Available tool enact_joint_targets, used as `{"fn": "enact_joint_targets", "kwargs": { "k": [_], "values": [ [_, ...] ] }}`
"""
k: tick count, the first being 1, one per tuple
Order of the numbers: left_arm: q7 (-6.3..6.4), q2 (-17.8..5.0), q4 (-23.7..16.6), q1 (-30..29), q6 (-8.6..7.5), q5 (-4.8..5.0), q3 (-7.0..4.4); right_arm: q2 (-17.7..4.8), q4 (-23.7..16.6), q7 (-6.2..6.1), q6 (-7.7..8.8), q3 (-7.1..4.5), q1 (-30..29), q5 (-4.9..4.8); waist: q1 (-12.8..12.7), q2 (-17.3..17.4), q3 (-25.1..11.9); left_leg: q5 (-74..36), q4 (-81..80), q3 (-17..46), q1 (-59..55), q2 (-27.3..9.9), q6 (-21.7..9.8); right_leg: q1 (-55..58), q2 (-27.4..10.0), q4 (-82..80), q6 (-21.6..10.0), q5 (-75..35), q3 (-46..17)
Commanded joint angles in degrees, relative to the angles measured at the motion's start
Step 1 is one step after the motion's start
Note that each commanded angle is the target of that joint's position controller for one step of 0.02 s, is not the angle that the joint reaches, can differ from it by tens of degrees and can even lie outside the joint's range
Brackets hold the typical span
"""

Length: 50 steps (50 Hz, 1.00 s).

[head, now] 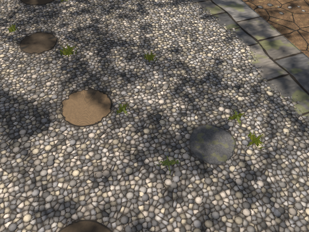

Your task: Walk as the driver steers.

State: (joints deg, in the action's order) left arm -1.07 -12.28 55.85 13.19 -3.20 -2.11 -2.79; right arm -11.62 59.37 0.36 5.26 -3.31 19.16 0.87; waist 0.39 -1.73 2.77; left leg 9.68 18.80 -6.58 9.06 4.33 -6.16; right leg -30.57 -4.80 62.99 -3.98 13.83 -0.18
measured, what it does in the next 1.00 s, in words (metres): walks ahead, turning left: right foot, then left foot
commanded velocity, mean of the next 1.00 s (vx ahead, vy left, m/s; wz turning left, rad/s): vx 0.50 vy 0.00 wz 0.39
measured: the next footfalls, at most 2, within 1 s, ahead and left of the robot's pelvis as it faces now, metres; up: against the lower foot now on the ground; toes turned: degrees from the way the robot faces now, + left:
right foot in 0.32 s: +0.36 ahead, -0.12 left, +0.00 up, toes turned +0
left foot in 0.86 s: +0.58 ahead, +0.13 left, +0.00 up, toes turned +27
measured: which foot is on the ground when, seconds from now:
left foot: down 0.00-0.34, up 0.36-0.84, down 0.86-1.00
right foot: up 0.00-0.30, down 0.32-0.84, up 0.86-1.00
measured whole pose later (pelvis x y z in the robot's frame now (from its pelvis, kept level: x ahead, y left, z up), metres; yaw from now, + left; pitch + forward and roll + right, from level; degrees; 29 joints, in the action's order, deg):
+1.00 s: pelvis +0.53 +0.06 -0.01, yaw +27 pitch +0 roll +0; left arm -0.2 -12.9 49.2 13.6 -4.1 -1.5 -3.2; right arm -14.9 50.0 0.5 1.2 -4.8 11.9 0.8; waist -0.7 -0.8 4.1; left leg 11.2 27.7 -3.7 17.2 7.0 -8.1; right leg -24.0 -5.2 70.2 0.3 19.9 1.6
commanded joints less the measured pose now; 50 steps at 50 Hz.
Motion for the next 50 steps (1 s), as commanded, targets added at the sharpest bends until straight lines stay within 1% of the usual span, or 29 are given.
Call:
{"fn": "enact_joint_targets", "kwargs": {
  "k": [1,6,10,13,14,15,16,17,18,19,20,21,22,24,27,32,36,37,39,41,42,43,44,45,46,47,48,49,50],
  "values": [
    [-0.52,-1.7,-2.3,1.2,0.99,-0.21,-0.25,-5.6,-1.6,-0.15,1.22,-0.56,2.8,-0.18,-1.7,4.2,1.9,-9.3,-12.9,12.3,0.5,-15.4,-6.3,-5.1,-2.4,-4.4,1.6,-5.7,0.8],
    [-0.81,-0.9,-6.3,-10.4,0.59,0.69,0.54,-5.3,-0.6,-0.25,1.11,-0.04,7.6,-0.30,1.4,4.9,3.2,-17.5,-12.6,8.3,-4.1,-13.6,-5.0,-5.5,-0.8,-21.0,2.6,-14.2,4.0],
    [-0.59,-1.9,-8.9,-16.2,0.06,0.76,0.47,-5.9,0.7,-0.80,0.64,-0.01,11.6,0.11,3.2,5.3,3.6,-23.9,-8.8,10.9,-11.7,-15.6,-5.7,-6.2,1.1,-27.4,1.9,-13.2,4.1],
    [-0.29,-3.4,-9.5,-14.4,-0.96,1.01,-0.03,-7.5,0.2,-1.33,0.26,-0.49,9.4,0.65,1.0,5.9,2.5,-32.4,-3.5,12.3,-14.5,-16.7,-4.9,-1.0,2.8,-31.5,0.5,-7.5,3.4],
    [0.05,-4.3,-8.5,-10.2,-1.38,1.00,-0.48,-8.1,-0.2,-1.34,0.23,-0.70,8.0,0.67,-1.0,6.3,0.5,-38.5,0.9,12.1,-13.7,-16.1,-4.0,5.3,4.5,-33.0,-0.2,-5.2,3.9],
    [0.57,-5.4,-5.9,-2.0,-1.97,0.76,-1.18,-8.4,-0.5,-1.13,0.12,-0.80,6.7,0.39,-4.6,4.9,-3.7,-40.5,9.9,10.8,-11.7,-14.0,-3.0,15.8,5.9,-36.9,-1.3,-6.7,4.8],
    [1.32,-8.5,-3.6,7.6,-2.71,-0.48,-2.28,-7.2,-1.5,-0.89,0.21,-0.49,6.1,-0.25,-8.1,2.5,-10.2,-29.9,22.7,9.3,-2.7,-11.0,-1.9,31.0,0.3,-37.4,-3.1,-6.8,-0.5],
    [1.82,-15.5,-3.9,14.0,-2.77,-2.23,-4.03,-0.7,-3.7,-0.59,0.06,0.83,11.4,-2.83,-7.1,-8.8,-20.6,-1.0,44.2,4.5,16.5,-3.2,0.9,50.1,-18.2,-39.2,-8.7,-0.5,-24.0],
    [1.35,-14.0,-4.5,11.2,-1.64,-0.83,-3.94,-4.3,-3.5,-0.97,-0.40,-0.27,11.7,-2.04,-6.0,-8.9,-22.8,19.8,53.3,8.3,23.8,-0.9,0.3,48.6,-22.0,-46.2,-10.7,2.0,-37.4],
    [1.21,-9.8,-5.5,5.1,-1.26,-0.06,-2.84,-6.2,-4.1,-1.02,-1.00,-1.11,7.3,-1.10,-3.5,-3.2,-13.2,15.2,55.4,10.1,26.5,-5.0,-0.2,40.0,-19.5,-47.3,-8.8,6.8,-28.8],
    [1.07,-6.0,-6.0,1.1,-1.53,0.32,-1.86,-5.0,-4.8,-0.59,-1.04,-0.97,4.0,-0.74,-2.6,-0.5,-6.6,10.7,53.1,9.9,26.2,-7.1,0.0,31.6,-16.9,-49.7,-7.2,5.0,-21.0],
    [1.16,-4.3,-5.8,-0.1,-1.87,0.32,-1.40,-3.8,-4.9,-0.20,-1.41,-1.03,3.0,-0.35,-1.5,-1.3,-3.3,8.4,50.6,9.8,24.6,-8.6,0.1,26.4,-14.3,-51.6,-5.2,1.7,-14.8],
    [1.48,-3.2,-5.0,0.0,-2.16,0.64,-1.06,-3.3,-5.1,0.26,-2.21,-1.20,3.2,0.56,-0.1,-2.8,-1.6,7.4,49.0,9.5,23.0,-9.6,0.6,22.8,-12.2,-52.7,-3.8,-1.6,-9.9],
    [1.64,-2.8,-4.0,2.3,-3.15,0.96,-0.96,-1.9,-5.5,1.06,-3.64,-1.20,3.3,0.94,0.9,-3.1,-1.5,5.4,48.8,8.6,22.2,-9.8,1.2,21.1,-11.3,-53.7,-3.4,-7.3,-5.0],
    [1.66,-4.2,-3.1,4.7,-4.10,1.23,-1.34,-1.7,-7.9,1.81,-4.62,-1.18,-2.0,1.03,1.2,-2.4,-0.2,-0.2,46.7,7.7,27.7,-10.8,2.0,22.5,-10.8,-54.9,-3.7,-13.1,1.1],
    [1.77,-4.5,-2.3,7.5,-4.14,0.99,-1.17,-1.6,-12.3,3.02,-4.45,-0.33,-13.1,0.91,-0.3,-2.2,2.4,-9.7,30.7,4.3,29.0,-10.0,2.7,24.3,-8.8,-54.9,-3.5,-19.8,9.3],
    [2.37,-6.8,-1.2,11.1,-3.60,0.97,-1.69,-2.1,-15.4,3.70,-4.34,0.17,-19.7,1.22,-2.1,-2.2,3.3,-8.5,20.9,0.1,26.8,-8.6,0.9,30.6,-11.0,-53.6,-3.3,-25.6,12.5],
    [2.54,-7.1,-0.9,11.8,-3.22,0.92,-1.78,-2.5,-15.9,3.73,-4.31,0.08,-20.3,1.34,-2.2,-2.3,3.3,-6.6,19.6,-0.6,26.5,-8.0,0.1,32.8,-11.5,-52.2,-3.1,-28.7,13.3],
    [2.86,-8.3,-0.8,11.7,-2.44,0.74,-2.06,-3.4,-16.1,3.46,-4.36,-0.34,-19.1,1.48,-1.1,-3.3,1.8,-1.4,17.8,-2.5,22.8,-5.2,-1.9,36.2,-11.8,-46.5,-2.5,-43.6,15.2],
    [2.96,-10.2,-1.0,11.3,-1.28,0.62,-2.62,-5.0,-14.5,2.85,-4.22,-1.25,-12.3,1.54,1.9,-4.4,-2.5,4.7,16.4,-3.9,15.1,-1.0,-4.4,38.0,-11.9,-34.0,-2.3,-56.4,16.3],
    [2.73,-10.9,-1.4,10.8,-0.64,0.80,-2.78,-6.3,-12.6,2.35,-3.69,-2.06,-5.5,1.68,4.7,-3.4,-6.6,4.2,12.7,-3.4,6.4,0.9,-5.9,35.3,-11.5,-23.0,-1.6,-53.3,16.8],
    [2.45,-10.4,-2.8,10.0,-0.43,0.92,-2.60,-10.1,-10.1,1.50,-3.24,-3.59,3.2,2.45,8.7,0.9,-11.8,6.0,8.7,4.4,-7.7,-3.0,-8.4,24.8,-10.0,-6.9,0.4,-38.9,17.2],
    [1.32,-3.1,-7.1,11.8,-0.76,1.54,-1.22,-17.1,-10.9,0.82,-3.30,-5.17,2.4,2.40,4.3,14.6,-15.7,6.7,5.9,33.6,-25.2,-20.8,-16.2,-1.6,0.2,13.7,3.9,12.9,15.4],
    [0.92,-7.6,-9.8,4.8,-1.48,1.31,-2.05,-17.9,-11.8,0.61,-4.16,-5.32,4.7,0.81,6.8,8.1,-18.2,5.9,-2.2,49.5,-26.7,-24.1,-18.6,-10.2,4.9,20.9,4.6,17.0,2.0],
    [0.64,-7.1,-11.3,0.1,-2.21,1.73,-1.78,-16.2,-11.2,0.05,-4.46,-4.81,2.1,0.49,5.7,4.6,-10.2,1.5,-3.0,39.5,-21.9,-23.0,-16.7,-15.0,1.2,19.3,3.8,10.5,-0.7],
    [0.75,-6.6,-10.8,0.9,-2.86,1.80,-1.41,-13.0,-11.2,-0.17,-4.17,-4.01,-0.5,-0.04,3.3,1.7,-5.6,-5.6,-3.5,33.6,-14.4,-20.9,-14.4,-12.4,-0.9,13.4,3.4,5.9,-0.7],
    [0.95,-6.7,-10.0,1.8,-2.59,1.13,-1.56,-11.0,-11.6,-0.35,-3.71,-3.46,-3.3,-0.20,0.9,0.0,-3.4,-11.6,-4.0,28.8,-8.8,-17.7,-12.2,-8.7,-2.2,9.1,3.6,4.5,-1.1],
    [0.97,-6.6,-9.8,3.3,-1.53,-0.01,-1.56,-9.4,-11.9,-0.54,-3.22,-2.87,-4.9,-0.69,-1.0,0.4,-3.5,-16.0,-4.7,25.5,-5.1,-15.5,-11.5,-4.9,-2.7,6.7,4.3,4.3,-1.4],
    [0.83,-6.4,-9.7,4.2,-0.39,-0.60,-1.54,-8.9,-12.2,-0.46,-2.61,-2.52,-5.1,-0.86,-1.8,0.9,-4.2,-18.7,-5.0,23.7,-3.3,-14.3,-11.1,-2.6,-2.8,4.9,4.9,4.4,-1.5]
  ]
}}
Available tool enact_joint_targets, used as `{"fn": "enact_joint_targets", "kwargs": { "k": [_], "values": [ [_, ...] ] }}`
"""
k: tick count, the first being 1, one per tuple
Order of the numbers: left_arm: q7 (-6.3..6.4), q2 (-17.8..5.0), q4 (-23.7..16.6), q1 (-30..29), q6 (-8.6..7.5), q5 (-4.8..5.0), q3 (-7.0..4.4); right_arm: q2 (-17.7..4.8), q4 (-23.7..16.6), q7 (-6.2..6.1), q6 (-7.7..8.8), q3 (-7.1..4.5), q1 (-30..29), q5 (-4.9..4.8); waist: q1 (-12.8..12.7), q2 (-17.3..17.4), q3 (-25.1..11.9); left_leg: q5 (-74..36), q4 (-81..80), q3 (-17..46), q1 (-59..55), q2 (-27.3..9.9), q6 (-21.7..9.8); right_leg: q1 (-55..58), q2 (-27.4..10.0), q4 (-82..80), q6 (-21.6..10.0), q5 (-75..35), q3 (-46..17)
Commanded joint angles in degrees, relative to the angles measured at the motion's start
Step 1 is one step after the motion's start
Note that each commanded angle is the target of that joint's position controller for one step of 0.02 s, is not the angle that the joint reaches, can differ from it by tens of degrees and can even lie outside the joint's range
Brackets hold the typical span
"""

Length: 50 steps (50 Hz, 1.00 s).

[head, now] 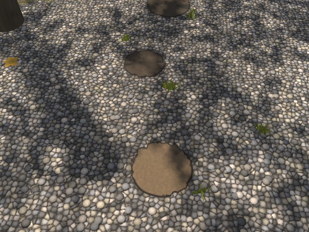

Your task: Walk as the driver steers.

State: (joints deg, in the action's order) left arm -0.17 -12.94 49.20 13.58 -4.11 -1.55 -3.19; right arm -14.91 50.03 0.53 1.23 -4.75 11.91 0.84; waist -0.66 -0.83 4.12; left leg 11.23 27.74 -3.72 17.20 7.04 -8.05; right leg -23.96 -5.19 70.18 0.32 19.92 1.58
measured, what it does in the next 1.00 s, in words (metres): walks ahead, turning left: right foot, then left foot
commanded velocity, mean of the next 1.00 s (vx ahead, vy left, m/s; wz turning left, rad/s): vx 0.49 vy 0.00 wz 0.50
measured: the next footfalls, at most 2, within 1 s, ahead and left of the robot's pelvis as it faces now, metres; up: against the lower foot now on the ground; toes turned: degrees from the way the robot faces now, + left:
right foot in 0.42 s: +0.43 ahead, -0.10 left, +0.00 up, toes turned +16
left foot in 0.92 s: +0.57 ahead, +0.22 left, +0.00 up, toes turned +32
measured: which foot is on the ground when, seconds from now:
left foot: down 0.00-0.42, up 0.44-0.90, down 0.92-1.00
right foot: up 0.00-0.40, down 0.42-0.94, up 0.96-1.00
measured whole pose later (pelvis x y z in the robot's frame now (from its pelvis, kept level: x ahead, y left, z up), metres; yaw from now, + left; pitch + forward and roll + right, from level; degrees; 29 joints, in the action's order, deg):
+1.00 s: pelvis +0.51 +0.10 +0.00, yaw +29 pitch +2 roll -1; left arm -0.1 -13.4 51.4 23.6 -2.3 0.5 -1.6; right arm -13.1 41.5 1.4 3.1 -0.9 3.5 2.7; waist -3.7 -0.1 3.4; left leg 10.2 32.6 -4.2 24.0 0.8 -5.1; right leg -11.3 -2.7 56.2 -0.7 28.9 4.2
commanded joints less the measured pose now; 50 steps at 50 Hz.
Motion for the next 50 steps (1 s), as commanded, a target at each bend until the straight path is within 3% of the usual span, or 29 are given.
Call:
{"fn": "enact_joint_targets", "kwargs": {
  "k": [1,4,7,15,17,19,20,21,22,23,24,25,26,28,31,34,38,42,44,45,46,47,48,49,50],
  "values": [
    [-0.33,-5.3,-3.4,3.7,1.41,-1.38,-1.07,-6.0,-2.7,-0.52,2.06,-1.04,3.1,-1.07,-1.2,0.1,-5.6,-22.3,-14.2,19.9,-10.6,-16.0,-9.3,-8.8,-2.2,-4.0,1.3,-1.5,-2.9],
    [-0.75,-4.7,-5.6,-1.4,2.60,-1.33,-0.77,-8.1,-2.2,-0.32,2.68,-1.44,6.6,-1.00,-0.1,1.3,-3.8,-21.0,-15.9,18.7,-9.1,-14.1,-8.2,-11.9,-1.9,-10.2,2.7,-6.7,-1.7],
    [-0.83,-5.4,-8.3,-8.7,2.82,-1.08,-0.68,-8.2,-1.8,-0.25,2.51,-1.39,10.7,-0.95,2.6,2.9,-2.1,-19.4,-16.4,20.0,-11.9,-13.5,-6.5,-16.7,-1.2,-17.5,3.2,-12.9,-1.7],
    [-1.57,-5.7,-14.1,-21.0,1.53,-0.23,0.57,-9.1,-1.7,-1.16,2.12,-1.39,17.2,-0.06,6.8,5.0,-1.1,-27.4,-10.9,23.7,-20.6,-14.1,-5.2,-16.8,3.4,-32.7,1.4,-17.4,-1.6],
    [-1.40,-6.8,-14.3,-18.7,1.00,0.03,0.45,-10.1,-2.4,-1.60,2.13,-1.62,15.4,0.08,4.9,5.9,-1.3,-30.0,-8.7,25.0,-19.7,-14.6,-3.5,-10.3,4.4,-37.1,0.1,-15.7,-2.3],
    [-0.43,-9.3,-11.5,-8.5,0.40,0.23,-0.53,-11.6,-3.6,-1.32,2.45,-1.91,11.4,0.10,0.0,5.9,-5.2,-40.2,-0.7,24.1,-15.2,-12.7,-0.8,6.0,7.5,-40.2,-1.9,-11.4,-1.3],
    [0.32,-10.8,-9.6,-0.3,-0.28,0.07,-1.22,-11.6,-3.8,-0.73,2.83,-1.86,10.1,-0.38,-4.5,3.4,-9.7,-39.4,10.1,21.6,-11.7,-9.4,0.6,17.6,6.0,-43.8,-3.3,-13.6,-2.0],
    [1.41,-14.8,-9.2,8.7,-0.69,-1.36,-2.12,-7.3,-5.7,-0.18,3.30,-0.69,10.6,-1.03,-7.4,-1.9,-18.3,-22.9,25.9,18.5,-3.9,-5.8,1.7,31.4,-6.4,-45.1,-5.9,-2.0,-14.2],
    [1.42,-19.6,-9.7,7.9,-0.10,-2.37,-3.06,-2.2,-7.2,-0.38,2.91,0.28,18.2,-2.75,-2.1,-16.6,-24.4,21.2,41.3,12.3,13.3,3.2,3.6,43.0,-21.8,-51.3,-12.6,0.2,-41.5],
    [1.01,-14.9,-10.1,4.3,0.74,-1.13,-2.62,-7.4,-5.7,-0.93,2.05,-0.11,16.9,-0.27,-0.9,-8.8,-19.1,17.9,46.6,12.0,18.6,-2.4,3.0,36.3,-20.3,-53.6,-12.9,8.5,-45.7],
    [0.90,-9.8,-10.6,0.4,0.84,-0.55,-1.34,-8.0,-5.6,-0.49,1.66,-0.37,12.7,0.31,-0.4,-2.8,-10.3,12.0,45.5,11.0,18.5,-4.9,3.2,27.2,-17.5,-55.0,-11.6,8.2,-35.5],
    [0.67,-7.3,-10.2,-1.5,0.72,-0.59,-0.64,-7.1,-5.9,0.02,1.45,-0.18,10.2,0.36,0.2,-0.5,-6.2,8.8,42.9,10.1,17.4,-6.8,3.7,21.5,-14.2,-56.2,-10.3,1.4,-26.8],
    [0.73,-6.8,-9.5,-1.0,0.45,-0.58,-0.41,-6.5,-6.1,0.60,0.96,-0.12,9.3,0.77,0.5,-2.8,-4.6,7.8,41.0,9.6,16.1,-8.2,4.1,18.5,-11.9,-57.2,-9.2,-4.7,-20.5],
    [0.50,-7.0,-7.8,0.8,-0.58,0.00,-0.42,-5.6,-6.5,1.64,-0.33,0.08,9.3,1.19,1.4,-5.4,-3.9,6.9,39.8,8.5,14.2,-9.1,4.6,15.2,-10.0,-58.7,-8.5,-13.0,-13.2],
    [-0.05,-7.8,-6.5,2.8,-1.93,0.63,-0.85,-4.6,-8.7,2.64,-1.09,0.47,4.8,1.27,1.4,-4.9,-3.4,3.2,38.4,7.9,18.9,-10.3,5.1,16.6,-10.7,-60.7,-9.5,-19.8,-7.5],
    [-0.08,-8.1,-5.3,4.7,-1.92,0.56,-1.00,-4.0,-10.9,3.25,-1.05,0.89,-1.2,1.27,0.6,-4.2,-2.0,-2.2,33.2,6.8,23.4,-11.1,6.0,18.3,-10.0,-61.7,-9.5,-22.9,-1.7],
    [-0.42,-8.5,-3.7,7.0,-1.90,0.48,-0.92,-1.8,-13.1,3.93,-0.28,2.31,-8.5,1.18,-1.0,-4.2,-0.7,-9.3,17.3,3.6,18.1,-9.9,5.7,17.4,-7.8,-61.9,-8.4,-25.7,4.5],
    [-0.18,-10.5,-1.1,11.0,-1.00,0.61,-1.18,-2.5,-14.4,3.75,-0.01,2.62,-12.8,1.75,-2.1,-4.4,0.5,-4.3,7.9,0.0,13.8,-8.4,3.6,22.5,-10.2,-60.3,-8.0,-31.1,5.5],
    [0.05,-11.8,0.2,12.0,-0.12,0.61,-1.28,-3.3,-13.9,3.12,0.39,2.32,-10.9,2.24,-0.8,-5.0,-1.2,1.3,4.8,-1.7,9.2,-5.9,1.7,26.3,-10.8,-53.7,-7.6,-46.0,6.6],
    [0.17,-12.2,0.6,12.1,0.33,0.68,-1.20,-3.8,-12.2,2.74,0.91,1.94,-5.8,2.51,1.7,-4.9,-4.4,1.6,1.9,-2.2,2.5,-4.0,0.4,26.7,-10.3,-46.2,-7.1,-53.1,7.8],
    [0.24,-10.8,0.9,12.4,0.65,1.13,-0.55,-4.6,-8.9,2.10,1.75,1.42,3.3,3.32,5.6,-2.8,-9.6,-2.8,-2.0,-1.4,-10.3,-3.7,-0.8,22.4,-7.9,-34.9,-5.7,-51.6,9.2],
    [0.10,-7.8,-1.4,12.3,0.43,1.61,0.55,-8.8,-7.2,1.02,2.26,0.42,12.7,4.53,8.9,3.3,-18.0,-7.3,-1.3,12.1,-26.5,-17.4,-3.5,10.6,-5.1,-18.2,-4.1,-29.7,9.0],
    [-0.56,-2.2,-3.3,17.3,0.60,3.12,1.77,-14.2,-7.3,0.09,1.96,-0.73,12.6,3.07,5.8,15.7,-25.3,-27.2,-4.7,36.8,-39.4,-35.3,-12.0,-8.2,5.9,1.6,-1.5,16.0,6.5],
    [0.68,-8.6,-2.4,11.2,1.42,2.15,-0.18,-13.2,-7.3,-0.61,1.96,-1.05,12.7,0.49,7.8,4.5,-22.5,-43.7,-3.2,29.9,-33.8,-32.0,-10.4,-9.5,5.2,4.5,-2.2,11.9,-4.2],
    [0.64,-6.8,-3.1,9.0,1.22,2.89,0.12,-9.8,-6.5,-0.82,2.43,0.15,8.8,0.16,5.1,5.6,-15.9,-52.2,-3.4,19.3,-27.6,-29.4,-8.1,-9.6,3.4,2.2,-2.7,8.8,-5.9]
  ]
}}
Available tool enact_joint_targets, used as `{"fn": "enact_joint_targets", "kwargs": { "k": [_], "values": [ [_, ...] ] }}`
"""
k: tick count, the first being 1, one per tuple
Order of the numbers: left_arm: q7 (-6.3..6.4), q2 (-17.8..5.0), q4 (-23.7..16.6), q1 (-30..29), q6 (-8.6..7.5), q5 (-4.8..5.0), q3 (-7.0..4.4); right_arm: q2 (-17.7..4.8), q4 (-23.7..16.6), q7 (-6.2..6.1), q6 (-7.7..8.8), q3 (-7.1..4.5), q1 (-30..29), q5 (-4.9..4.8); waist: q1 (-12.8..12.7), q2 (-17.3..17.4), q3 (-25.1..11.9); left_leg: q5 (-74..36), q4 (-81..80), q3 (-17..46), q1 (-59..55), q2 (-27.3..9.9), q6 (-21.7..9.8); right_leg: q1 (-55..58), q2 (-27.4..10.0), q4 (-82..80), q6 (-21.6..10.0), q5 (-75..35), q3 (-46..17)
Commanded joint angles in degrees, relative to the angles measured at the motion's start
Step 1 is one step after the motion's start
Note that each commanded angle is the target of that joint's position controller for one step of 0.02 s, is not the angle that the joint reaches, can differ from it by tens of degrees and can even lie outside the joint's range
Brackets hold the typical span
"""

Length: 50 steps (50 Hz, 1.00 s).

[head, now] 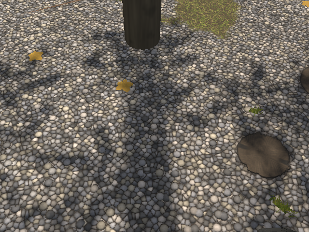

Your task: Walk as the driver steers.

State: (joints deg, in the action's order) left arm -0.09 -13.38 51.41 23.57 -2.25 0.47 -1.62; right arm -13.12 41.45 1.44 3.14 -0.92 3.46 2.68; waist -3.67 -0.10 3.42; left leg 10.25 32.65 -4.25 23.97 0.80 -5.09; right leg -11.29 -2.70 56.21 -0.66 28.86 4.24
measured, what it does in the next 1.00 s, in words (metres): walks ahead, turning right: right foot, then left foot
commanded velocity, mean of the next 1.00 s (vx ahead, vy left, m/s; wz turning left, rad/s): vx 0.08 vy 0.00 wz -0.47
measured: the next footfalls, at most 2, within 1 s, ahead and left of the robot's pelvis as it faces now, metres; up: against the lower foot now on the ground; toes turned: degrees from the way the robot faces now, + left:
right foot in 0.44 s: +0.18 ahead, -0.12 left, +0.00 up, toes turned -17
left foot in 0.90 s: +0.22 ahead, +0.07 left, +0.00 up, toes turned -33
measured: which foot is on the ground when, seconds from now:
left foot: down 0.00-0.44, up 0.46-0.88, down 0.90-1.00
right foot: up 0.00-0.42, down 0.44-0.90, up 0.92-1.00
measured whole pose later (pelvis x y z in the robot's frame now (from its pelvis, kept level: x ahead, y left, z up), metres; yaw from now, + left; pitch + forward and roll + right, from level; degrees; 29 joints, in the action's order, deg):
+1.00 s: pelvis +0.13 +0.01 +0.01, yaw -33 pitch +1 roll -1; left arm -1.0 -17.6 41.5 11.7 3.3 -1.5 -5.3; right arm -14.6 41.5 -2.3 -1.0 -1.9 12.7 1.5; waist -0.9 -3.1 2.2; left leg 13.6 26.4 -0.1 13.6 0.9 -2.0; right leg -27.9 8.0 52.4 -0.3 23.7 -6.1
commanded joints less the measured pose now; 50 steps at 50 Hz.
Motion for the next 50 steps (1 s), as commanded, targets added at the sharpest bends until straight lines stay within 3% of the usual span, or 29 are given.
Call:
{"fn": "enact_joint_targets", "kwargs": {
  "k": [1,2,3,6,9,13,19,20,21,22,23,24,25,26,27,28,30,32,36,39,42,44,45,46,47,48,49,50],
  "values": [
    [0.58,-5.5,-4.1,-0.2,-0.57,0.53,-1.23,-7.6,2.4,-1.56,0.76,-2.52,13.9,-1.71,5.5,3.3,-9.8,-48.2,-10.7,15.0,-28.1,-20.2,-7.8,-21.6,-0.9,11.3,-1.6,-2.2,-7.6],
    [0.53,-5.5,-3.1,0.2,0.21,-0.41,-1.55,-5.1,2.3,-1.69,0.92,-1.77,11.2,-1.94,3.9,3.9,-6.8,-44.7,-12.8,11.7,-23.5,-17.9,-5.3,-19.8,-1.6,8.4,-1.1,-4.2,-7.1],
    [0.26,-5.1,-2.1,2.3,1.22,-1.32,-1.65,-4.2,2.0,-1.91,0.89,-1.34,9.3,-2.10,2.3,5.6,-6.2,-43.9,-14.6,8.5,-19.1,-16.5,-4.3,-16.1,-1.3,7.5,-0.3,-6.3,-6.2],
    [-0.50,-3.8,-2.4,2.6,2.92,-1.56,-2.27,-6.3,2.2,-2.37,1.62,-1.87,8.7,-2.12,0.3,5.5,-6.9,-46.3,-16.5,3.0,-15.0,-15.7,-5.1,-14.0,0.6,8.0,0.8,-11.4,-4.2],
    [-0.80,-3.2,-4.3,-1.9,3.62,-1.99,-2.46,-5.9,2.7,-3.08,1.28,-1.83,8.8,-1.99,0.7,6.5,-4.8,-40.7,-17.2,-1.2,-14.4,-15.1,-5.3,-17.5,-0.2,3.3,1.2,-16.3,-3.2],
    [-1.65,-2.1,-7.1,-8.1,4.00,-2.42,-1.79,-6.3,3.8,-3.50,0.31,-2.10,10.9,-1.88,2.9,6.8,-4.0,-35.2,-15.6,-4.4,-15.7,-15.3,-5.6,-15.8,-0.3,-8.5,0.5,-20.3,-1.0],
    [-1.92,-3.8,-10.3,-10.2,3.80,-2.42,-2.39,-9.3,4.4,-3.29,-1.78,-3.71,12.1,-1.65,4.2,6.2,-4.0,-32.6,-6.2,-3.6,-19.7,-19.1,-4.7,-12.5,1.4,-18.3,-3.0,-11.0,1.1],
    [-1.76,-3.8,-10.4,-8.9,3.34,-2.42,-2.50,-9.4,4.5,-3.40,-2.21,-3.87,11.9,-1.81,3.3,5.0,-4.6,-31.3,-1.9,-4.5,-19.2,-18.4,-3.3,-9.5,2.2,-22.6,-3.9,-12.6,1.4],
    [-1.33,-4.8,-9.9,-5.8,2.51,-2.68,-2.90,-9.5,4.8,-3.41,-2.60,-4.03,13.1,-1.74,1.4,0.9,-6.9,-27.3,6.3,-6.3,-17.1,-16.0,-0.5,-3.2,2.4,-29.0,-5.3,-20.7,-0.6],
    [-0.51,-11.9,-10.0,-1.9,1.66,-3.17,-4.66,-8.2,3.0,-3.27,-2.78,-3.71,14.4,-1.54,0.4,-10.4,-10.3,-9.0,22.2,-8.8,-7.6,-10.2,3.3,5.7,-8.8,-32.2,-9.1,-42.7,-16.5],
    [-0.30,-17.9,-9.9,0.1,2.21,-1.31,-6.33,-4.8,-0.4,-3.04,-3.83,-2.83,12.7,-1.78,0.5,-17.6,-12.9,30.5,33.8,-4.2,6.6,2.4,6.1,10.7,-20.7,-34.9,-20.8,-61.9,-35.8],
    [-0.20,-15.7,-9.2,2.1,2.74,0.46,-5.93,-5.4,0.5,-2.97,-4.83,-2.74,11.4,-0.74,-0.2,-5.8,-13.8,29.1,39.5,4.6,8.1,-0.9,6.6,12.2,-19.1,-33.7,-22.1,-60.5,-31.1],
    [0.33,-14.4,-10.3,-2.4,3.58,-0.17,-5.81,-5.0,-0.1,-2.97,-4.80,-2.45,10.8,-1.64,0.5,-8.5,-11.2,25.2,40.3,5.0,10.4,-0.9,6.9,7.5,-17.9,-36.5,-22.7,-45.2,-29.8],
    [0.77,-10.8,-10.9,-7.6,4.47,-0.58,-4.71,-6.2,0.2,-3.10,-4.43,-2.77,8.4,-1.76,2.2,-4.5,-4.8,19.2,36.4,6.1,10.6,-3.1,7.1,1.7,-13.1,-39.2,-18.7,-34.2,-25.2],
    [1.04,-8.7,-11.9,-11.5,4.77,-0.32,-4.00,-7.3,-0.1,-3.15,-4.28,-3.29,7.5,-1.16,3.7,-5.2,-3.1,15.6,32.3,6.1,9.1,-3.5,7.1,-1.3,-9.5,-39.7,-15.5,-31.1,-22.2],
    [0.92,-7.6,-12.3,-12.9,4.83,-0.81,-3.58,-7.3,0.7,-3.00,-4.51,-3.33,9.1,-0.70,4.5,-5.5,-3.7,13.5,31.2,5.2,6.8,-2.6,7.4,-2.5,-7.0,-39.2,-14.1,-34.3,-19.4],
    [0.39,-9.4,-12.0,-11.0,4.25,-0.91,-4.16,-6.0,1.0,-2.66,-5.14,-3.07,10.8,-0.92,4.5,-3.6,-6.7,12.8,28.5,5.2,4.7,-1.4,7.8,-1.3,-6.2,-38.2,-13.4,-36.9,-18.6],
    [0.05,-11.0,-11.8,-9.6,3.88,-1.02,-4.76,-5.1,0.3,-2.75,-5.44,-2.78,10.1,-1.35,3.7,-4.0,-7.3,13.0,24.5,5.6,5.0,-1.0,8.0,-0.1,-6.2,-38.4,-13.4,-33.3,-20.5],
    [-0.16,-11.6,-12.3,-9.1,4.44,-1.53,-5.11,-5.7,-1.5,-3.00,-5.53,-2.68,6.9,-1.42,2.0,-6.8,-6.5,12.4,17.5,6.6,4.3,-0.6,7.8,-1.2,-5.9,-39.7,-13.3,-19.5,-25.2],
    [-0.55,-12.1,-12.9,-9.8,4.83,-1.91,-5.45,-5.9,-2.3,-3.18,-4.94,-2.56,6.6,-1.88,1.7,-7.2,-6.5,13.3,12.5,6.6,0.8,0.8,7.1,-2.5,-5.5,-38.8,-12.8,-18.9,-28.3],
    [-0.94,-12.2,-13.4,-11.5,5.08,-1.86,-5.61,-6.3,-2.4,-3.58,-4.11,-2.48,9.4,-2.56,2.7,-8.0,-7.1,13.7,4.5,6.5,-5.1,2.5,5.6,-3.3,-4.9,-37.3,-11.1,-23.1,-31.7],
    [-0.83,-11.5,-13.8,-14.0,5.20,-0.87,-5.45,-6.3,-1.4,-4.22,-3.30,-2.51,14.2,-2.45,5.8,-6.9,-6.9,7.1,-10.2,6.5,-14.4,2.5,4.0,-7.8,-1.9,-34.8,-7.1,-19.7,-31.3],
    [-0.58,-8.8,-14.4,-13.2,4.95,-0.41,-4.74,-10.4,-1.6,-4.80,-2.94,-3.37,14.8,-1.63,5.2,-0.1,-6.3,10.6,-18.3,14.7,-18.3,-6.2,2.0,-12.9,2.6,-29.0,-3.4,-10.5,-27.2],
    [-0.35,-5.7,-15.7,-11.9,4.54,0.15,-4.07,-16.4,-3.4,-4.83,-3.17,-4.54,11.1,-0.97,3.4,13.3,-5.0,11.6,-23.5,31.6,-20.0,-21.0,-3.7,-22.7,13.0,-16.1,-0.3,-0.4,-13.4],
    [-0.03,-10.5,-14.8,-12.0,4.49,-2.51,-5.17,-15.6,-3.9,-4.30,-3.43,-4.63,9.1,-0.33,3.5,10.6,-3.5,2.6,-21.6,31.7,-12.1,-24.7,-8.6,-21.5,10.2,-3.0,0.5,3.4,-9.9],
    [-0.35,-11.6,-13.9,-11.2,4.60,-2.55,-5.76,-11.1,-4.7,-4.00,-3.28,-3.39,7.2,-0.65,1.9,6.7,-3.2,-4.0,-19.8,27.0,-9.7,-21.7,-8.8,-18.7,8.7,3.1,0.5,0.9,-11.0],
    [-0.78,-11.1,-12.6,-9.4,5.01,-2.41,-5.78,-8.7,-5.0,-3.75,-3.20,-2.72,4.3,-1.07,0.2,5.0,-2.4,-8.2,-18.4,20.1,-8.9,-17.5,-6.9,-17.9,8.2,7.2,0.9,-2.5,-10.4],
    [-1.32,-10.7,-12.0,-8.0,5.50,-2.26,-5.74,-8.2,-5.6,-3.75,-3.16,-2.52,2.8,-1.20,-0.4,6.7,-3.1,-10.9,-17.3,15.3,-11.0,-14.4,-5.3,-18.6,8.0,10.1,1.4,-5.2,-9.5]
  ]
}}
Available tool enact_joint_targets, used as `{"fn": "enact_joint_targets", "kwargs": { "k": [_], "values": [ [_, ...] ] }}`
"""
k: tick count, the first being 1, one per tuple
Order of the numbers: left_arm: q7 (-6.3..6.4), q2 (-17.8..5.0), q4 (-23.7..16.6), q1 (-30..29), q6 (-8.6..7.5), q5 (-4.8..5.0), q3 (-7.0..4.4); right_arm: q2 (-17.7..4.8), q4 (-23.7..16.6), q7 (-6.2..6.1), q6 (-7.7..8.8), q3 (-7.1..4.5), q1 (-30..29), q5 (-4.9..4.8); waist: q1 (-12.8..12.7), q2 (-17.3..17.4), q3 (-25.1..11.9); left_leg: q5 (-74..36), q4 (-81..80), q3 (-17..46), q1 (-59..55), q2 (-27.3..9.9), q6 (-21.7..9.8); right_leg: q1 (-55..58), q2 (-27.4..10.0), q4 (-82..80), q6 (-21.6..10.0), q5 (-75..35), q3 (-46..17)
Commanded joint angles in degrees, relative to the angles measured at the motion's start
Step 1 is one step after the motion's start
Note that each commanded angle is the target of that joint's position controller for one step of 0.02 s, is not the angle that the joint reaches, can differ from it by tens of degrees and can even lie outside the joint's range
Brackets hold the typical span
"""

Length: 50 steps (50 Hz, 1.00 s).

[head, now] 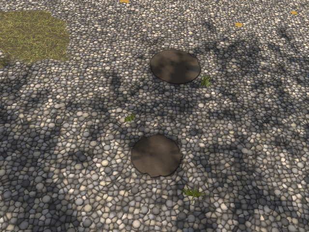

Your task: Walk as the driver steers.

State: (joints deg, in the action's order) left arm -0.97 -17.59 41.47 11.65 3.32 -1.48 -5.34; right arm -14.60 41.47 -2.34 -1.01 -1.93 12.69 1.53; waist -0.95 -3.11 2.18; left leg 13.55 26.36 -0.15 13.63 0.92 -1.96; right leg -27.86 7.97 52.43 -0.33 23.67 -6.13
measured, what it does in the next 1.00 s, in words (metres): steps on the spot, turning right: right foot, then left foot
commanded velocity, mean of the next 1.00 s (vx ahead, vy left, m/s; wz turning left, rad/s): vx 0.02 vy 0.00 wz -0.38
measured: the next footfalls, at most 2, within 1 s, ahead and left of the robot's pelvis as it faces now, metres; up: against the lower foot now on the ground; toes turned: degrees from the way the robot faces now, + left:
right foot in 0.34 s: -0.01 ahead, -0.12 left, +0.00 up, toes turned -13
left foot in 0.80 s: +0.07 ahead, +0.06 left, +0.00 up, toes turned -22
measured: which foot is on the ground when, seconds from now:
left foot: down 0.00-0.32, up 0.34-0.78, down 0.80-1.00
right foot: up 0.00-0.32, down 0.34-0.88, up 0.90-1.00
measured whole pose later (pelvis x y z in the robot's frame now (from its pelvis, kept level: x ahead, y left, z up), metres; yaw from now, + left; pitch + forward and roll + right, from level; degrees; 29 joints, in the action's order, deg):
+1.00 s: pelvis +0.01 -0.02 +0.00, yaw -21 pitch -1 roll +0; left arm -0.7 -14.9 49.0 14.8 1.0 -2.2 -0.5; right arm -13.9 46.9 -0.3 -0.9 -1.1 14.5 1.1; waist -0.1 -1.0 0.4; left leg 15.3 24.7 -0.4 9.0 1.5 -2.9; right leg -13.0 3.2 34.8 -3.9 23.3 -1.1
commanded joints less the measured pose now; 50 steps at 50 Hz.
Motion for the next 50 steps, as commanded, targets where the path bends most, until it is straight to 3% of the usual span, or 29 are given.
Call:
{"fn": "enact_joint_targets", "kwargs": {
  "k": [1,6,12,14,15,16,17,18,19,20,21,23,25,33,36,38,39,40,41,42,43,44,45,47,50],
  "values": [
    [-0.99,-6.1,-1.7,4.6,0.30,-0.07,-1.84,-6.6,-6.0,-0.16,1.05,-1.46,-6.3,-0.04,-2.5,11.4,-2.3,-18.9,-9.8,8.2,-3.1,-13.2,-8.2,-3.4,-2.8,15.3,1.9,-0.5,1.9],
    [-1.86,-4.0,-4.3,-1.7,1.04,0.64,-0.54,-8.6,-4.1,-0.13,1.03,-2.54,2.2,-0.11,2.9,11.8,-3.8,-27.6,-6.5,5.3,-14.3,-15.7,-9.9,-6.1,-5.1,6.4,4.2,1.1,4.4],
    [-2.04,-3.4,-6.2,-3.2,1.04,1.53,0.40,-11.2,-3.7,1.41,0.74,-3.68,1.1,0.23,3.3,15.0,-4.7,-28.1,-3.3,0.8,-9.6,-17.2,-8.7,6.7,-5.9,-9.7,1.7,3.6,9.8],
    [-1.84,-3.2,-6.3,-1.8,0.58,1.48,0.44,-11.9,-3.5,1.72,0.53,-3.95,0.5,-0.29,2.0,14.5,-5.1,-26.9,-0.3,-0.4,-8.4,-17.4,-7.3,10.7,-5.4,-17.3,0.3,-0.1,11.1],
    [-1.51,-3.0,-5.7,0.1,0.07,0.97,0.52,-11.8,-3.4,1.73,0.32,-3.99,-0.3,-0.91,0.2,12.8,-5.4,-23.3,3.2,-2.4,-5.8,-16.6,-5.1,15.3,-4.8,-25.2,-0.6,-6.3,11.4],
    [-0.84,-4.5,-5.2,1.6,-0.70,0.11,0.25,-11.1,-2.8,1.82,0.17,-3.94,1.4,-0.90,-0.7,7.7,-5.8,-15.4,9.1,-4.9,-0.6,-15.0,-1.6,21.4,-6.1,-32.4,-1.5,-12.8,6.8],
    [-0.21,-10.9,-5.7,3.1,-1.69,-0.51,-0.92,-7.2,-4.3,2.10,-0.36,-3.01,3.3,0.01,0.4,-8.3,-6.1,10.0,24.3,-9.7,13.4,-9.0,2.7,29.3,-21.3,-36.5,-4.7,-24.0,-14.0],
    [-0.38,-17.1,-5.8,6.6,-1.84,0.63,-2.72,-5.7,-8.1,1.24,-1.38,-2.11,-2.0,0.09,-2.6,-13.0,-4.9,25.0,32.2,-4.3,21.7,-1.0,4.2,25.6,-30.9,-33.6,-15.1,-44.0,-25.2],
    [-0.34,-14.1,-5.0,8.3,-1.80,1.24,-2.39,-7.6,-7.6,0.95,-1.92,-2.43,-3.7,-0.03,-3.7,-6.2,-4.9,23.2,37.7,0.5,22.1,-2.8,4.3,26.0,-28.8,-32.9,-17.5,-44.8,-21.6],
    [0.00,-10.8,-5.0,4.8,-1.61,1.36,-1.22,-7.7,-6.6,1.24,-1.89,-2.59,-3.5,-0.79,-1.5,-4.3,-2.0,18.1,38.4,1.7,22.2,-3.6,4.0,23.8,-24.8,-33.0,-16.1,-41.0,-16.4],
    [0.38,-8.8,-5.5,0.6,-1.30,1.15,-0.55,-8.2,-5.6,1.47,-1.43,-2.79,-2.5,-1.07,0.5,-3.5,-0.7,13.3,35.9,2.4,21.3,-4.3,4.0,22.1,-20.4,-33.6,-13.3,-37.1,-12.7],
    [1.04,-6.8,-5.9,-1.7,-1.41,1.44,0.29,-9.2,-3.5,2.00,-1.32,-3.15,0.6,0.00,1.6,-4.9,-3.6,8.7,36.0,1.0,18.4,-3.3,4.5,23.4,-17.1,-33.0,-11.5,-42.0,-8.9],
    [0.95,-6.6,-5.1,-0.2,-1.85,1.37,0.54,-8.3,-2.6,2.38,-1.68,-2.87,1.6,-0.34,1.5,-3.0,-5.6,7.5,35.0,0.5,16.5,-2.7,4.8,24.1,-16.9,-32.9,-11.5,-43.2,-7.9],
    [1.15,-6.5,-2.5,2.3,-2.17,0.12,1.30,-6.2,-2.1,1.86,-2.31,-1.82,-1.7,-0.69,-0.9,-4.0,-2.5,9.2,18.6,0.5,10.0,-1.6,3.1,20.6,-17.9,-34.1,-12.4,-29.3,-11.3],
    [1.22,-6.3,-1.5,1.1,-2.17,-0.10,1.75,-5.7,-1.3,1.28,-1.92,-1.51,-0.9,-1.25,-0.3,-3.7,-2.4,9.5,11.5,0.1,3.6,-0.4,2.0,17.7,-17.8,-32.6,-11.9,-30.5,-12.7],
    [1.55,-5.4,-1.0,-1.0,-2.14,0.55,2.37,-4.4,0.1,0.86,-1.29,-1.01,1.9,-1.21,2.3,-2.0,-2.7,2.1,-0.9,-0.4,-4.1,-0.1,1.0,15.2,-16.4,-30.3,-9.7,-30.1,-12.6],
    [1.74,-4.1,-0.6,-0.9,-2.40,0.84,2.97,-4.4,0.6,0.55,-0.54,-0.69,2.8,-0.65,2.9,0.1,-3.2,-5.6,-8.1,2.6,-10.1,-2.5,0.5,12.1,-15.3,-29.6,-7.1,-26.3,-12.6],
    [1.69,-1.3,-0.6,0.8,-2.91,0.84,3.94,-7.0,0.5,0.08,0.42,-0.72,3.3,0.43,1.6,6.2,-5.0,-9.4,-11.4,11.6,-14.6,-11.2,-0.7,9.6,-12.2,-26.2,-4.3,-19.4,-9.9],
    [1.69,-1.2,0.5,4.2,-2.53,1.32,3.78,-10.5,-0.4,0.54,0.80,-1.03,-1.7,-0.25,-2.3,11.0,-3.2,-15.9,-10.6,16.8,-6.8,-16.4,-5.2,12.3,-5.2,-26.9,-2.9,-7.7,-3.3],
    [1.78,-2.7,2.1,4.1,-2.04,0.43,3.68,-8.2,0.1,1.18,0.88,-0.58,-3.1,-0.71,-1.9,11.0,-3.0,-14.1,-9.6,15.0,-2.0,-15.8,-6.5,18.8,-6.3,-28.5,-2.5,-6.8,-2.1],
    [1.61,-2.5,3.0,3.6,-2.00,0.11,3.88,-6.5,0.4,1.65,0.98,0.00,-3.4,-0.58,-1.4,11.7,-3.4,-2.0,-10.4,12.5,-1.9,-11.9,-4.6,20.4,-6.2,-30.3,-3.1,-8.5,-2.5],
    [1.46,-3.3,3.8,2.5,-2.11,0.00,3.57,-7.4,0.9,1.74,0.61,-0.44,-2.4,-0.45,0.2,12.5,-1.6,11.6,-11.6,11.3,-2.4,-8.7,-3.5,18.2,-4.9,-27.8,-3.6,-6.4,-1.4],
    [1.14,-4.4,3.8,1.7,-2.23,-0.43,3.07,-9.1,1.8,1.54,0.23,-1.02,0.1,-0.48,1.5,14.2,0.0,20.8,-13.4,13.3,-2.8,-8.7,-4.3,14.6,-3.4,-23.5,-4.1,-1.9,1.2],
    [0.52,-3.2,3.3,0.1,-2.78,-1.03,3.33,-10.6,3.6,1.61,-0.06,-1.78,4.2,-0.56,2.7,13.6,4.3,30.6,-17.4,19.9,-3.6,-13.9,-8.3,6.8,-3.6,-18.4,-4.1,1.6,5.4],
    [-0.09,-2.1,3.0,-1.6,-4.22,-0.70,3.59,-10.0,4.5,2.04,0.94,-2.22,5.1,-0.18,3.0,10.2,5.1,25.9,-19.2,23.1,-5.4,-17.3,-11.3,2.5,-7.0,-13.3,-3.6,2.5,6.1]
  ]
}}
